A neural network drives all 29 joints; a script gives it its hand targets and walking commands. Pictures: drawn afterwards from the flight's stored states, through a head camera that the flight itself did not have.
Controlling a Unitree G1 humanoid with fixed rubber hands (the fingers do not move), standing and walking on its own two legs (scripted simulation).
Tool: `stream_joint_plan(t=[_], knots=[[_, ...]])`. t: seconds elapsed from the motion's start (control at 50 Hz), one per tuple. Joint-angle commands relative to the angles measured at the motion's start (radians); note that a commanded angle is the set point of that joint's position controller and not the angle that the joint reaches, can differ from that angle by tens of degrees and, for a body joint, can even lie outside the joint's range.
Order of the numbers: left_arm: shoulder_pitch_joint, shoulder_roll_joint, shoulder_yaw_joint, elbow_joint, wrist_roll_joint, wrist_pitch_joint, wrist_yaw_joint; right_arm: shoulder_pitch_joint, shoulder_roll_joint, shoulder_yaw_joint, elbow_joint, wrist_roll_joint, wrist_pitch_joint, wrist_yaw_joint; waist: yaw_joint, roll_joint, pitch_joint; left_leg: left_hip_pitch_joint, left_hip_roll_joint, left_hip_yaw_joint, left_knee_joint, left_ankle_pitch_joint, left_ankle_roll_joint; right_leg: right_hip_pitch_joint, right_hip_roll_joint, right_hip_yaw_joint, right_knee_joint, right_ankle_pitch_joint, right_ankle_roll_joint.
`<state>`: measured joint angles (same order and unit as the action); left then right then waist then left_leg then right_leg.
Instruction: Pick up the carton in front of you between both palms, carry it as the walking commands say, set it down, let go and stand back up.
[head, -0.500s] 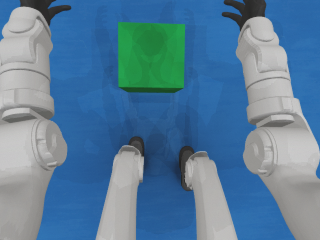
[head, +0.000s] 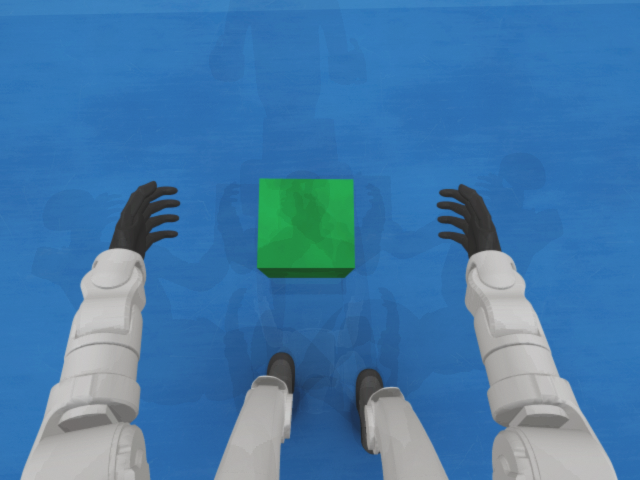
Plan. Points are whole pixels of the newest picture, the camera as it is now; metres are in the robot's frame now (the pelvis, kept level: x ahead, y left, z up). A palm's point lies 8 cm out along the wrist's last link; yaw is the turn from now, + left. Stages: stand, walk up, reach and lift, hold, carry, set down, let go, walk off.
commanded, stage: let go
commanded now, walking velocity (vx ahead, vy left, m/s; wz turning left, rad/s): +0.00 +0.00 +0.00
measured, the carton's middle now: (306, 233) +0.49 +0.05 -0.59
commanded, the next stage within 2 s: stand in 0.94 s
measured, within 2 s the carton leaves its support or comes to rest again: neither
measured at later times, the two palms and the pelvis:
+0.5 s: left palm (103, 410) +0.21 +0.22 -0.01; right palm (602, 401) +0.23 -0.24 -0.01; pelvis +0.04 -0.02 +0.06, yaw +1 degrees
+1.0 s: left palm (91, 407) +0.21 +0.23 -0.01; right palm (617, 413) +0.22 -0.26 -0.01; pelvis +0.06 -0.02 +0.06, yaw +1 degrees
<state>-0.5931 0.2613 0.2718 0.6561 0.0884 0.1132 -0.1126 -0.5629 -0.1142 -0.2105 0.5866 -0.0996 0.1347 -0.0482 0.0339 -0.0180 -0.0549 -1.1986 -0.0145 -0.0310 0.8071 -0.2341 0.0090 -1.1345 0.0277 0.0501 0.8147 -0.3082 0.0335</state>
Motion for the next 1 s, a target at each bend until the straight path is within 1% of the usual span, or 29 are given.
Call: stream_joint_plan(t=[0.0, 0.1, 0.2, 0.24, 0.3, 0.4, 0.44, 0.5, 0.58, 0.64, 0.68, 0.8, 0.9, 0.92, 0.94, 0.96, 0.98], knots=[[0.028, 0.076, -0.007, -0.105, -0.016, -0.049, 0.005, 0.033, -0.080, 0.001, -0.091, 0.002, -0.054, 0.017, 0.005, 0.055, -0.760, 0.843, -0.009, -0.015, -0.021, 0.535, -0.026, 0.192, 0.049, -0.066, -0.103, 0.263, 0.015], [0.228, 0.060, -0.049, -0.136, -0.041, -0.093, 0.015, 0.215, -0.093, 0.033, -0.090, 0.028, -0.098, 0.042, -0.001, 0.042, -0.613, 0.865, -0.007, -0.007, -0.110, 0.416, -0.021, 0.343, 0.034, -0.050, -0.174, 0.226, 0.009], [0.410, 0.061, -0.093, -0.193, -0.064, -0.120, 0.025, 0.370, -0.109, 0.071, -0.135, 0.055, -0.127, 0.065, -0.008, 0.036, -0.455, 0.899, -0.017, 0.013, -0.202, 0.268, -0.023, 0.542, 0.020, -0.045, -0.248, 0.176, 0.002], [0.486, 0.059, -0.112, -0.213, -0.073, -0.126, 0.031, 0.433, -0.115, 0.087, -0.150, 0.062, -0.135, 0.072, -0.008, 0.033, -0.386, 0.918, -0.020, 0.020, -0.237, 0.228, -0.023, 0.612, 0.014, -0.042, -0.280, 0.164, 0.000], [0.591, 0.051, -0.141, -0.244, -0.086, -0.132, 0.038, 0.526, -0.128, 0.105, -0.169, 0.072, -0.145, 0.079, -0.011, 0.025, -0.290, 0.968, -0.024, 0.026, -0.285, 0.207, -0.025, 0.697, 0.009, -0.039, -0.328, 0.168, -0.003], [0.726, 0.038, -0.182, -0.292, -0.096, -0.126, 0.044, 0.665, -0.151, 0.124, -0.202, 0.086, -0.145, 0.088, -0.026, -0.001, -0.145, 1.092, -0.031, 0.033, -0.363, 0.229, -0.029, 0.821, 0.012, -0.039, -0.413, 0.214, -0.010], [0.752, 0.038, -0.190, -0.306, -0.095, -0.114, 0.045, 0.702, -0.158, 0.130, -0.211, 0.090, -0.136, 0.093, -0.031, -0.009, -0.085, 1.124, -0.035, 0.038, -0.385, 0.221, -0.030, 0.852, 0.011, -0.037, -0.440, 0.218, -0.012], [0.774, 0.045, -0.197, -0.324, -0.088, -0.088, 0.042, 0.734, -0.163, 0.138, -0.226, 0.091, -0.113, 0.102, -0.036, -0.016, 0.000, 1.167, -0.042, 0.044, -0.404, 0.193, -0.029, 0.865, 0.004, -0.034, -0.473, 0.191, -0.014], [0.783, 0.053, -0.194, -0.337, -0.077, -0.044, 0.040, 0.739, -0.168, 0.143, -0.247, 0.089, -0.075, 0.115, -0.034, -0.010, 0.080, 1.210, -0.048, 0.046, -0.409, 0.164, -0.028, 0.867, -0.004, -0.031, -0.492, 0.149, -0.018], [0.779, 0.054, -0.189, -0.337, -0.071, -0.016, 0.040, 0.728, -0.170, 0.145, -0.254, 0.088, -0.047, 0.121, -0.031, -0.002, 0.110, 1.219, -0.050, 0.045, -0.403, 0.159, -0.028, 0.878, -0.006, -0.029, -0.488, 0.148, -0.019], [0.786, 0.052, -0.188, -0.336, -0.069, -0.001, 0.041, 0.730, -0.173, 0.145, -0.257, 0.087, -0.033, 0.122, -0.029, 0.003, 0.113, 1.226, -0.050, 0.044, -0.399, 0.178, -0.028, 0.895, -0.003, -0.030, -0.480, 0.174, -0.018], [0.801, 0.047, -0.194, -0.333, -0.070, 0.013, 0.044, 0.750, -0.183, 0.140, -0.256, 0.084, -0.015, 0.116, -0.030, 0.007, 0.085, 1.231, -0.047, 0.037, -0.397, 0.266, -0.029, 0.964, 0.014, -0.033, -0.453, 0.305, -0.011], [0.789, 0.045, -0.199, -0.335, -0.073, 0.011, 0.043, 0.749, -0.185, 0.138, -0.255, 0.082, -0.014, 0.116, -0.034, 0.001, 0.075, 1.236, -0.043, 0.033, -0.398, 0.292, -0.029, 0.976, 0.019, -0.033, -0.449, 0.329, -0.008], [0.769, 0.079, -0.191, -0.400, -0.056, 0.065, 0.071, 0.812, -0.188, 0.139, -0.200, 0.101, -0.043, 0.095, -0.030, 0.039, 0.029, 1.229, -0.072, 0.038, -0.361, 0.297, -0.039, 1.014, 0.017, -0.025, -0.417, 0.388, -0.012], [0.765, 0.181, -0.172, -0.237, -0.067, 0.005, 0.116, 0.716, -0.297, 0.125, -0.087, 0.060, -0.064, 0.056, -0.005, -0.053, 0.061, 1.068, 0.041, 0.029, -0.336, 0.236, -0.052, 0.903, -0.052, -0.009, -0.417, 0.269, 0.012], [0.781, 0.187, -0.170, -0.224, -0.054, -0.022, 0.127, 0.736, -0.296, 0.120, -0.085, 0.058, -0.076, 0.042, -0.026, -0.058, 0.050, 1.056, 0.041, 0.014, -0.337, 0.165, -0.044, 0.915, -0.057, 0.019, -0.426, 0.199, 0.004], [0.775, 0.169, -0.177, -0.210, -0.049, -0.039, 0.127, 0.727, -0.288, 0.128, -0.062, 0.053, -0.087, 0.039, -0.031, -0.038, 0.051, 1.036, 0.043, 0.009, -0.350, 0.094, -0.038, 0.896, -0.063, 0.039, -0.434, 0.112, -0.002]])
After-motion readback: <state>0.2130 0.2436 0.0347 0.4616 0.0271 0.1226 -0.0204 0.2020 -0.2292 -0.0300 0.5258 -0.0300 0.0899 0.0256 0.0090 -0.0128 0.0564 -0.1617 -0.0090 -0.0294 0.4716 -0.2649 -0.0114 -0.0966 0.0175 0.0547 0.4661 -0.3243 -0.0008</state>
